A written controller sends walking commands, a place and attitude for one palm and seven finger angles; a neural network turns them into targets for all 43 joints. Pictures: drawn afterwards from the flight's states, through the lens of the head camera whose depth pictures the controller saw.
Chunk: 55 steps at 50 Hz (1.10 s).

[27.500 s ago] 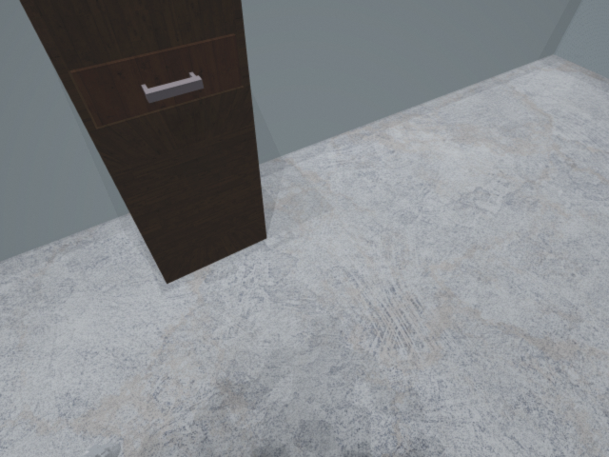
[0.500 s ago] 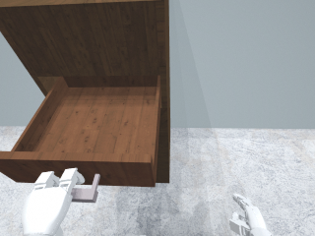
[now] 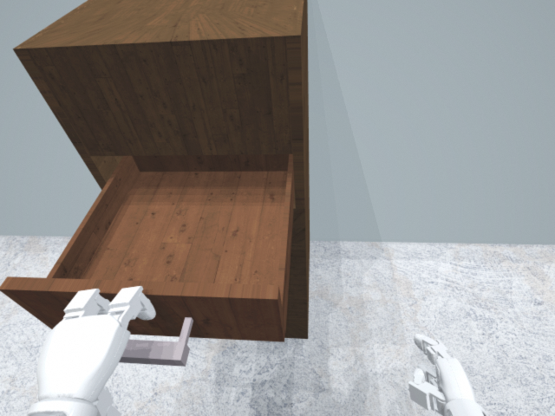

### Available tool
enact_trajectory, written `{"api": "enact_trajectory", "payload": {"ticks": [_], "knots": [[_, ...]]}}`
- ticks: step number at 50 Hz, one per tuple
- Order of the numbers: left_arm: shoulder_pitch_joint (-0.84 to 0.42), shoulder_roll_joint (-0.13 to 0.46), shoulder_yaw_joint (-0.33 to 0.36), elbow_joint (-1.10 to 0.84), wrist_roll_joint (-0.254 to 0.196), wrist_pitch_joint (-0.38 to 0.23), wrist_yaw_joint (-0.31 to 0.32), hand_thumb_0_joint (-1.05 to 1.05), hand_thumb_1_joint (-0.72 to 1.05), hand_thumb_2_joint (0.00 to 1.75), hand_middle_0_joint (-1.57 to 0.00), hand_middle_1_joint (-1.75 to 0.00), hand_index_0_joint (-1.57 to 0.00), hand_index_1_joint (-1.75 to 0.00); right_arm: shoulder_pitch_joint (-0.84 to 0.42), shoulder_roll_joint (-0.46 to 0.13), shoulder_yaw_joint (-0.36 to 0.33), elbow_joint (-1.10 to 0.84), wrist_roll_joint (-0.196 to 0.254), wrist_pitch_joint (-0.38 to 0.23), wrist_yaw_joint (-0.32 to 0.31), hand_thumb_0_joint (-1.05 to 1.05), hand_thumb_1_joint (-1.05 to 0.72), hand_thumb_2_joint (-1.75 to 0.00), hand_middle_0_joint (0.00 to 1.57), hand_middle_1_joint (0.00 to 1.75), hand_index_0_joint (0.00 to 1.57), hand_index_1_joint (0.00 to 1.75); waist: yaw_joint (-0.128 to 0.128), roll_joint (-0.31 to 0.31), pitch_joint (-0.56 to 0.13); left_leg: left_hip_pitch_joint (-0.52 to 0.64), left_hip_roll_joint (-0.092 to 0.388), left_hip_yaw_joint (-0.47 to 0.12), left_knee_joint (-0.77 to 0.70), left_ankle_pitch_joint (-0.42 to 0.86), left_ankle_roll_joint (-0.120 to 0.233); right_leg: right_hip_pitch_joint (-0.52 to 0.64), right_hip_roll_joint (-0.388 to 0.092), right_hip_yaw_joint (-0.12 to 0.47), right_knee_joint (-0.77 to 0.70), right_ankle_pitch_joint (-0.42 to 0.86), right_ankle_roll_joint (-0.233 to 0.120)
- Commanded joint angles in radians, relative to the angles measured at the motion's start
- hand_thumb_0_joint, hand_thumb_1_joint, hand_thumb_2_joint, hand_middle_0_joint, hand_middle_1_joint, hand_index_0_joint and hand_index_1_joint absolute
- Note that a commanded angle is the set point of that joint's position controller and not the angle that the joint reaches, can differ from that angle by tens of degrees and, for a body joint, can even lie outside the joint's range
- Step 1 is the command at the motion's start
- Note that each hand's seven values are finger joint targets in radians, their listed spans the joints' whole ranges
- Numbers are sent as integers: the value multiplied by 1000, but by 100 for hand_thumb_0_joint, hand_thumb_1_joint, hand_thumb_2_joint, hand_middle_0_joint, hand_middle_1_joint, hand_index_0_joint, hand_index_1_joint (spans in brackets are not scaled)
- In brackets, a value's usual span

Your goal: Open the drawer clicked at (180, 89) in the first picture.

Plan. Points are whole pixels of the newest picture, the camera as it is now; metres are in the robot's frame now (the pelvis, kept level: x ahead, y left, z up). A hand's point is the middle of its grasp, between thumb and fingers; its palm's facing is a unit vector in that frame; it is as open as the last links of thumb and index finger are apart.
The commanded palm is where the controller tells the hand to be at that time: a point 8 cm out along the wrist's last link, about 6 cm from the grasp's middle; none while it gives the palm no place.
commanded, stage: lift the hand off the handle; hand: left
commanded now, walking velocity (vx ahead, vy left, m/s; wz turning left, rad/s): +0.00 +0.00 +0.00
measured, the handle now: (142, 336) +0.20 +0.24 +0.02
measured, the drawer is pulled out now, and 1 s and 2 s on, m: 0.29 0.29 0.29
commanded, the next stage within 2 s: draw the hand back to the body in 0.72 s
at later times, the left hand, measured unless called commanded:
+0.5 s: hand (85, 318) +0.17 +0.24 +0.15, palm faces +0.12 -0.13 -0.98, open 13.8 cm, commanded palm +0.12 +0.24 +0.21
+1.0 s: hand (67, 328) +0.15 +0.24 +0.17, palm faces +0.13 -0.11 -0.99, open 13.9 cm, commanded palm +0.12 +0.24 +0.22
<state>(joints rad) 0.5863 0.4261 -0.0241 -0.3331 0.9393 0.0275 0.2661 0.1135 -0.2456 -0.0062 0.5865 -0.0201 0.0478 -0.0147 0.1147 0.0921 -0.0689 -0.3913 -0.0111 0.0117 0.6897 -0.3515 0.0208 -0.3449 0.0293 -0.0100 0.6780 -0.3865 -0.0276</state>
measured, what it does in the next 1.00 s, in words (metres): stands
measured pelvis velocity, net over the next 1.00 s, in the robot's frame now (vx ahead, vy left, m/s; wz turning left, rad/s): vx -0.01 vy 0.01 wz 0.00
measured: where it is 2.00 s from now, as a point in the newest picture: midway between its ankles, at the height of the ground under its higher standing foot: outside the picture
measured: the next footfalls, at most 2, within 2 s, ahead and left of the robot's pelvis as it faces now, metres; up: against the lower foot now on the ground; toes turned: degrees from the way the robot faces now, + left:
none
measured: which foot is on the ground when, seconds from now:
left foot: down 0.00-1.00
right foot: down 0.00-1.00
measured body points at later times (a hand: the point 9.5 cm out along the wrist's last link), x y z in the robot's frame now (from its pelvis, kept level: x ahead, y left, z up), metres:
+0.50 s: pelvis +0.01 +0.01 +0.02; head -0.01 -0.03 +0.46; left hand +0.16 +0.24 +0.20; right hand +0.25 -0.17 -0.06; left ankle +0.00 +0.11 -0.72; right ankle -0.02 -0.10 -0.72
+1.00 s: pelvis -0.01 +0.01 +0.02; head -0.03 -0.04 +0.47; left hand +0.14 +0.24 +0.22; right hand +0.23 -0.18 -0.06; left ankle +0.00 +0.11 -0.72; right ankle -0.02 -0.10 -0.72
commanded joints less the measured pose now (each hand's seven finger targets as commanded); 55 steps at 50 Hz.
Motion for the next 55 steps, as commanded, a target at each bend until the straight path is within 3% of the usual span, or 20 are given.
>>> {"api": "enact_trajectory", "payload": {"ticks": [1,10,12,15,18,20,21,25,29,30,34,38,39,41,43,45,47,50,52,55], "knots": [[-107,185,163,-347,0,-18,51,0,-50,30,-30,-120,-30,-120,-156,-82,-18,-184,-2,-47,-1,0,-90,-90,20,30,20,30,-7,-35,-133,198,7,-23,-88,270,5,-40,-19,43,-164,224,-7],[-58,203,194,-409,-42,37,-21,0,-50,30,-30,-120,-30,-120,-198,-90,-3,-204,22,-26,3,0,-90,-90,20,30,20,30,8,-31,-103,235,24,-26,-150,341,0,62,-15,31,-216,306,-1],[-49,184,168,-397,-46,53,-48,0,-50,30,-30,-120,-30,-120,-180,-89,-3,-193,25,-15,12,0,-90,-90,20,30,20,30,2,-61,-84,235,28,-23,-169,368,0,78,-19,4,-220,319,6],[-52,166,145,-411,-64,98,-102,0,-50,30,-30,-120,-30,-120,-226,-88,6,-215,41,-6,21,0,-90,-90,20,30,20,30,4,-39,-62,246,34,-28,-198,366,-1,107,-15,9,-243,318,5],[-66,204,148,-433,-68,117,-142,0,-50,30,-30,-120,-30,-120,-204,-97,11,-219,39,11,21,0,-90,-90,20,30,20,30,8,-55,-58,243,33,-17,-229,365,1,148,-20,-8,-257,320,14],[-59,228,185,-459,-75,127,-156,0,-50,30,-30,-120,-30,-120,-243,-100,22,-234,52,8,24,0,-90,-90,20,30,20,30,14,-28,-59,252,43,-27,-234,367,-2,163,-14,12,-267,318,6],[-67,213,158,-484,-73,121,-166,0,-50,30,-30,-120,-30,-120,-206,-96,21,-232,45,13,26,0,-90,-90,20,30,20,30,13,-21,-73,258,43,-18,-239,368,0,165,-22,-14,-265,300,12],[-39,269,241,-535,-106,118,-167,0,-50,30,-30,-120,-30,-120,-239,-107,25,-254,56,8,27,0,-90,-90,20,30,20,30,22,-6,-76,270,48,-27,-239,389,-3,190,-15,12,-284,346,8],[-45,267,243,-567,-124,109,-180,0,-50,30,-30,-120,-30,-120,-210,-111,15,-247,54,14,35,0,-90,-90,20,30,20,30,14,-14,-50,276,50,-19,-247,391,-4,166,-23,-10,-296,323,16],[-47,244,229,-586,-135,118,-186,0,-50,30,-30,-120,-30,-120,-251,-105,21,-259,63,4,40,0,-90,-90,20,30,20,30,14,15,-36,273,51,-31,-250,370,-5,159,-12,3,-301,300,9],[-71,255,226,-508,-130,117,-214,0,-50,30,-30,-120,-30,-120,-209,-105,12,-237,56,6,37,0,-90,-90,20,30,20,30,7,-61,-12,264,42,-21,-271,316,-1,150,-22,-15,-315,247,16],[-98,256,215,-509,-132,101,-233,0,-50,30,-30,-120,-30,-120,-214,-103,14,-240,51,2,31,0,-90,-90,20,30,20,30,10,-55,-19,256,33,-21,-276,279,3,158,-17,-17,-322,213,14],[-99,286,245,-524,-126,95,-227,0,-50,30,-30,-120,-30,-120,-212,-108,14,-248,57,-1,30,0,-90,-90,20,30,20,30,13,-39,-32,268,39,-18,-268,286,1,152,-24,-6,-324,214,14],[-104,256,216,-537,-132,82,-229,0,-50,30,-30,-120,-30,-120,-209,-96,22,-247,52,-13,30,0,-90,-90,20,30,20,30,11,-13,-40,269,35,-20,-260,271,3,143,-19,-14,-324,194,9],[-101,269,236,-513,-129,65,-221,0,-50,30,-30,-120,-30,-120,-203,-100,14,-240,46,-12,24,0,-90,-90,20,30,20,30,13,-38,-14,266,34,-22,-260,266,2,129,-15,-12,-331,187,8],[-98,299,287,-531,-138,63,-205,0,-50,30,-30,-120,-30,-120,-239,-101,22,-249,60,-26,27,0,-90,-90,20,30,20,30,17,5,-29,265,36,-33,-254,252,-4,130,-9,20,-331,178,0],[-110,283,268,-508,-136,51,-203,0,-50,30,-30,-120,-30,-120,-199,-96,16,-232,53,-25,29,0,-90,-90,20,30,20,30,7,-29,-24,267,33,-24,-247,268,-4,120,-22,-5,-326,186,4],[-52,322,336,-481,-163,60,-197,0,-50,30,-30,-120,-30,-120,-234,-98,18,-239,61,-33,27,0,-90,-90,20,30,20,30,19,-31,-12,252,27,-32,-241,249,-5,127,-14,25,-331,195,1],[-69,312,321,-451,-167,53,-209,0,-50,30,-30,-120,-30,-120,-199,-97,11,-222,57,-29,26,0,-90,-90,20,30,20,30,4,-51,7,247,25,-20,-242,242,-3,111,-27,5,-334,181,9],[-82,303,308,-495,-185,42,-213,0,-50,30,-30,-120,-30,-120,-233,-98,14,-242,62,-46,21,0,-90,-90,20,30,20,30,5,3,-6,260,24,-29,-242,227,-2,105,-19,20,-338,168,5]]}}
